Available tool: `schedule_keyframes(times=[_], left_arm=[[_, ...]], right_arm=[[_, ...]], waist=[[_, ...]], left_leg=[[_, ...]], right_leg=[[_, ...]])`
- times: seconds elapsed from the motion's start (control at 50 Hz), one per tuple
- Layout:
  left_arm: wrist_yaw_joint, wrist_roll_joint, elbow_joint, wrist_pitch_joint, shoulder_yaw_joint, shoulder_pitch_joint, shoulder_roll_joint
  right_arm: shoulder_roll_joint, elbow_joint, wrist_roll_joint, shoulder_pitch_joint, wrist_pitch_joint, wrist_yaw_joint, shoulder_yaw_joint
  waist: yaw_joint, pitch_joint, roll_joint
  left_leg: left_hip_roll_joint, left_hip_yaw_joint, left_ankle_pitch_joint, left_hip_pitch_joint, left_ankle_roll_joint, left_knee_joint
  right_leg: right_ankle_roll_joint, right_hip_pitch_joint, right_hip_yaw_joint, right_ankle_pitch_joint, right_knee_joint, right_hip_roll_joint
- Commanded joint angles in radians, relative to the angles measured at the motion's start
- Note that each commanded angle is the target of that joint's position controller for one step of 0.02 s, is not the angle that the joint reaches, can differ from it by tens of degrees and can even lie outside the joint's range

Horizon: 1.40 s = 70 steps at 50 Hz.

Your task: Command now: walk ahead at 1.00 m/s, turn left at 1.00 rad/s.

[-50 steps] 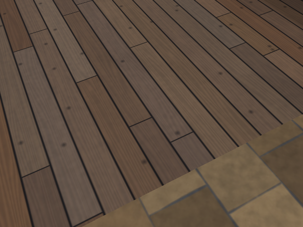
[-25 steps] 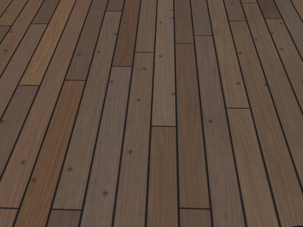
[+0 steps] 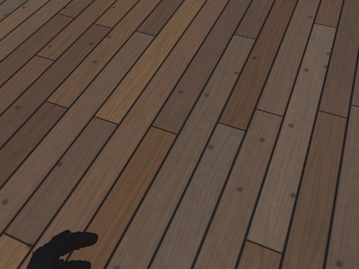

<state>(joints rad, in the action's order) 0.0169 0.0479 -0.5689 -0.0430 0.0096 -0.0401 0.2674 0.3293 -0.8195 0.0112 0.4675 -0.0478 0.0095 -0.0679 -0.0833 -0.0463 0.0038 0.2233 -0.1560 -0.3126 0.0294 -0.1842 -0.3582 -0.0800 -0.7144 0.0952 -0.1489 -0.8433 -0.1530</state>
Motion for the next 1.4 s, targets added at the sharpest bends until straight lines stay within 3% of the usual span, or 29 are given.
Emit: schedule_keyframes(times=[0.02,0.08,0.12,0.14,0.16,0.18,0.22,0.3,0.44,0.5,0.54,0.56,0.58,0.6,0.66,0.72,0.82,0.84,0.9,0.96,0.98,1.0,1.02,1.06,1.1,1.2,1.32,1.38,1.4], left_arm=[[0.006,-0.023,0.062,-0.005,-0.017,0.054,0.080],[-0.009,-0.023,0.046,-0.012,-0.039,-0.005,0.144],[-0.038,-0.022,-0.028,-0.021,-0.082,-0.331,0.229],[-0.062,0.005,-0.064,-0.026,-0.109,-0.552,0.302],[-0.055,0.030,-0.052,-0.026,-0.118,-0.469,0.368],[-0.048,0.017,-0.031,-0.016,-0.119,-0.334,0.285],[-0.040,0.009,-0.054,-0.010,-0.086,-0.263,0.147],[-0.016,-0.017,-0.173,-0.049,-0.066,-0.339,0.089],[-0.004,-0.025,-0.244,-0.079,-0.072,-0.368,0.154],[-0.016,-0.024,-0.274,-0.063,-0.085,-0.428,0.245],[-0.031,-0.024,-0.273,-0.036,-0.091,-0.400,0.295],[-0.035,-0.026,-0.255,-0.028,-0.087,-0.368,0.281],[-0.011,-0.018,-0.212,-0.028,-0.055,-0.448,0.114],[-0.009,-0.043,-0.154,-0.036,-0.056,-0.449,0.139],[-0.011,-0.037,-0.144,-0.046,-0.047,-0.277,0.130],[0.011,-0.006,-0.164,-0.001,-0.039,-0.318,0.092],[0.027,-0.016,-0.097,-0.015,-0.009,-0.114,0.019],[0.018,-0.068,-0.066,-0.063,-0.014,0.024,0.017],[0.028,-0.058,-0.043,-0.096,-0.032,0.040,0.068],[0.018,-0.044,-0.126,-0.089,-0.072,-0.246,0.143],[0.004,-0.029,-0.169,-0.079,-0.079,-0.393,0.187],[0.017,0.018,-0.174,-0.081,-0.064,-0.389,0.208],[0.023,-0.004,-0.159,-0.073,-0.067,-0.402,0.146],[0.013,-0.052,-0.129,-0.054,-0.057,-0.144,0.107],[0.006,-0.027,-0.147,-0.052,-0.041,-0.108,0.085],[0.011,-0.018,-0.192,-0.044,-0.050,-0.060,0.094],[-0.007,-0.037,-0.223,0.000,-0.048,-0.043,0.095],[-0.005,-0.028,-0.260,-0.001,-0.038,-0.190,0.061],[-0.012,-0.026,-0.266,0.004,-0.036,-0.173,0.052]], right_arm=[[0.167,0.089,-0.013,-0.104,-0.034,0.007,-0.046],[0.195,0.077,-0.011,-0.084,-0.026,-0.003,-0.056],[0.241,0.084,-0.002,-0.151,-0.030,0.004,-0.063],[0.117,0.115,0.001,-0.183,-0.044,0.002,-0.030],[0.000,0.181,-0.045,-0.075,-0.043,0.000,0.008],[0.076,0.155,-0.012,-0.126,-0.025,-0.012,0.010],[0.108,0.150,0.018,-0.242,-0.001,0.013,0.000],[0.003,0.226,0.032,-0.338,0.041,0.061,0.031],[0.005,0.302,0.032,-0.548,0.025,0.092,0.064],[0.036,0.271,0.039,-0.508,0.018,0.074,0.054],[0.097,0.175,0.040,-0.196,0.013,0.046,0.022],[0.148,0.115,0.045,-0.017,0.012,0.028,-0.005],[0.236,0.104,0.054,-0.050,0.014,0.005,-0.027],[0.279,0.133,0.034,-0.037,0.017,-0.002,-0.041],[0.147,0.064,0.024,-0.108,-0.015,-0.015,-0.023],[0.043,0.038,0.007,-0.143,-0.043,-0.018,0.013],[0.055,-0.014,-0.016,-0.126,-0.067,0.000,0.016],[0.026,-0.001,-0.055,-0.102,-0.066,-0.021,0.018],[0.124,-0.045,-0.034,-0.024,-0.043,-0.052,-0.001],[0.124,-0.039,-0.004,-0.088,-0.013,-0.048,-0.002],[0.097,-0.007,0.012,-0.126,-0.008,-0.042,0.006],[-0.079,-0.055,-0.001,0.162,0.000,-0.029,0.049],[0.032,-0.103,-0.025,0.208,0.001,-0.010,0.038],[0.113,-0.008,-0.032,-0.086,0.015,-0.024,0.011],[0.075,0.003,-0.019,-0.123,0.039,-0.038,0.007],[-0.039,0.001,-0.010,-0.131,0.051,-0.057,0.035],[0.014,0.010,0.002,-0.267,0.075,-0.052,0.011],[0.112,0.030,0.011,-0.328,0.067,-0.062,-0.008],[0.062,0.010,0.006,-0.327,0.064,-0.057,-0.003]], waist=[[0.034,-0.024,0.014],[0.056,0.046,0.030],[0.252,0.223,0.006],[0.326,0.352,-0.113],[0.183,0.483,-0.455],[0.171,0.339,-0.300],[0.161,0.117,-0.061],[0.103,-0.004,-0.088],[0.085,-0.118,-0.035],[0.044,-0.035,-0.097],[-0.117,0.150,-0.153],[-0.204,0.234,-0.124],[-0.052,0.314,0.134],[-0.039,0.491,0.192],[0.031,0.086,-0.036],[0.125,0.012,0.009],[0.111,-0.061,0.027],[0.044,-0.035,-0.049],[0.059,0.023,0.038],[0.241,0.166,0.097],[0.296,0.261,0.026],[0.158,0.480,-0.304],[0.217,0.663,-0.171],[0.155,0.303,0.023],[0.087,0.143,0.021],[0.044,0.197,-0.084],[0.060,0.120,-0.106],[0.143,0.068,0.068],[0.132,0.078,0.117]], left_leg=[[-0.207,-0.233,0.417,0.324,-0.084,0.163],[-0.224,-0.268,0.669,0.149,-0.026,-0.012],[-0.177,-0.220,0.754,0.225,0.027,-0.435],[-0.115,-0.141,0.354,0.392,0.037,-0.792],[-0.032,-0.028,-0.201,0.649,0.068,-1.042],[-0.143,0.015,-0.087,0.768,0.057,-1.104],[-0.237,0.059,0.017,0.756,0.066,-1.020],[-0.298,0.051,0.037,0.763,0.080,-0.956],[-0.235,0.217,0.306,0.549,0.048,-0.427],[-0.134,0.293,0.183,0.414,0.004,-0.346],[-0.087,0.261,0.085,0.083,-0.033,-0.290],[-0.137,0.177,0.083,-0.176,-0.052,-0.208],[-0.406,-0.188,-0.137,-0.443,-0.069,-0.209],[-0.563,-0.656,-0.176,-0.545,-0.145,-0.039],[-0.442,-0.303,0.170,-0.137,-0.094,0.056],[-0.379,-0.165,0.372,0.095,-0.080,0.139],[-0.237,0.129,0.932,0.243,-0.005,0.167],[-0.281,0.067,0.819,0.228,0.004,0.153],[-0.321,0.039,0.794,0.033,0.051,0.105],[-0.281,0.069,0.938,0.046,0.128,-0.254],[-0.226,0.081,0.681,0.164,0.165,-0.552],[-0.064,0.002,-0.367,0.463,0.262,-1.108],[-0.069,-0.150,-0.333,0.472,0.235,-1.193],[-0.188,-0.028,-0.214,0.537,0.230,-1.051],[-0.233,0.024,-0.152,0.456,0.235,-0.956],[-0.276,0.078,-0.041,0.250,0.257,-0.500],[-0.260,0.105,0.172,0.115,0.204,-0.211],[-0.373,-0.022,0.149,0.127,0.119,-0.076],[-0.344,-0.007,-0.073,0.249,0.117,-0.030]], right_leg=[[0.018,0.352,-0.093,0.232,0.174,0.089],[0.045,0.468,-0.075,0.127,0.292,0.147],[0.071,0.840,-0.074,-0.035,0.288,0.141],[0.100,1.075,0.135,-0.376,0.305,-0.073],[0.193,1.200,0.741,-0.616,0.555,-0.356],[0.218,1.055,0.787,-0.782,0.605,-0.320],[0.197,0.807,0.419,-0.491,0.577,-0.219],[0.163,0.631,0.105,-0.146,0.651,-0.151],[0.168,0.523,-0.259,0.280,0.867,-0.081],[0.172,0.728,-0.310,0.976,0.679,-0.107],[0.170,0.727,-0.309,1.186,0.254,-0.125],[0.159,0.567,-0.317,0.985,-0.062,-0.087],[0.135,0.218,-0.278,-0.147,-0.443,0.045],[0.134,0.025,-0.103,-0.347,-0.681,0.149],[0.140,-0.032,-0.048,-0.159,-0.513,0.041],[0.104,0.101,-0.054,-0.181,-0.367,0.005],[0.085,0.263,-0.201,0.144,0.119,0.089],[0.073,0.278,-0.165,0.251,0.195,0.119],[0.107,0.317,-0.140,0.447,0.388,0.188],[0.141,0.667,-0.144,0.494,0.378,0.226],[0.185,0.881,-0.022,0.812,0.327,0.074],[0.458,1.218,0.397,1.196,0.197,-0.294],[0.487,1.252,0.557,1.024,0.296,-0.279],[0.402,0.857,0.334,0.660,0.420,-0.177],[0.376,0.549,0.221,0.662,0.503,-0.105],[0.346,0.380,0.029,0.738,0.533,-0.025],[0.253,0.261,0.066,-0.207,0.587,0.010],[0.136,0.245,-0.010,-0.334,0.487,0.132],[0.109,0.367,-0.070,-0.242,0.448,0.154]])
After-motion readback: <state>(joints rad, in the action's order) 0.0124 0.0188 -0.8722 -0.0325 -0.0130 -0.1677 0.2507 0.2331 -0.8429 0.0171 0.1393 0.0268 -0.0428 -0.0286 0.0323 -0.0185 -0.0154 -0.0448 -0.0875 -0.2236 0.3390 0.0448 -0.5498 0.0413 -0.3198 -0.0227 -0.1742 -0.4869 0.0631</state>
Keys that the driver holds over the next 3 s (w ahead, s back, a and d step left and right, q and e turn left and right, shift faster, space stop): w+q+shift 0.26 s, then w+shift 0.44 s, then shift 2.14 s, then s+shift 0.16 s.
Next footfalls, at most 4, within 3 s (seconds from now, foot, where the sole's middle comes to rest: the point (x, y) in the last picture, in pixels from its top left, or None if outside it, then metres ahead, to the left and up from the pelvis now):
0.14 right None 0.34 -0.19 -0.77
0.56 left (134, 225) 0.64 0.16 -0.77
0.96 right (116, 136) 1.09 0.25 -0.77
1.36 left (68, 161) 0.97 0.46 -0.77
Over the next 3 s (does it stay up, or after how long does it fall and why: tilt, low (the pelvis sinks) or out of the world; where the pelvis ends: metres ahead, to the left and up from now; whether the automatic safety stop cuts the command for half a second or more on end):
stays up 0.98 0.33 0.00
